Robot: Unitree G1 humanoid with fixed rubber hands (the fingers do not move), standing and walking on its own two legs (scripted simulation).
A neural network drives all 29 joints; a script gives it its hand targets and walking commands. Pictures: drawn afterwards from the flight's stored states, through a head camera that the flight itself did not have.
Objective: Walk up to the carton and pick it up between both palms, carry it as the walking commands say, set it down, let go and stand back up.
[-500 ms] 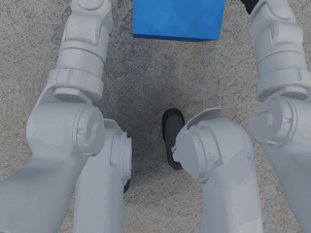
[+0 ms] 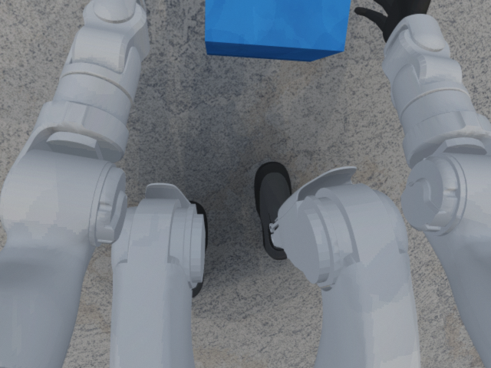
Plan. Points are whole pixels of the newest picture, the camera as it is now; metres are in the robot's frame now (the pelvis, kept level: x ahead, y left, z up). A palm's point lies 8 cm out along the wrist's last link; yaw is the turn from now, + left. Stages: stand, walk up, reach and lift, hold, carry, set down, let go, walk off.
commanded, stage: set down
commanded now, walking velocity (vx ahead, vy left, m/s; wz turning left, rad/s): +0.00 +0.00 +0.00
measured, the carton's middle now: out of the picture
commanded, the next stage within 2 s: let go in 1.66 s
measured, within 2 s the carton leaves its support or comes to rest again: neither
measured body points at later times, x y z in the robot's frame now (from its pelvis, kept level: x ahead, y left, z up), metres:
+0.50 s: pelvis -0.01 -0.01 +0.02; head +0.36 -0.03 +0.27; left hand +0.58 +0.07 -0.14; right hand +0.51 -0.28 -0.15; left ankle +0.08 +0.09 -0.32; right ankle +0.14 -0.10 -0.32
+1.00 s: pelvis +0.01 -0.01 +0.13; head +0.34 -0.03 +0.43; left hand +0.59 +0.08 +0.02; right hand +0.51 -0.29 +0.02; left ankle +0.08 +0.09 -0.32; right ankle +0.14 -0.10 -0.32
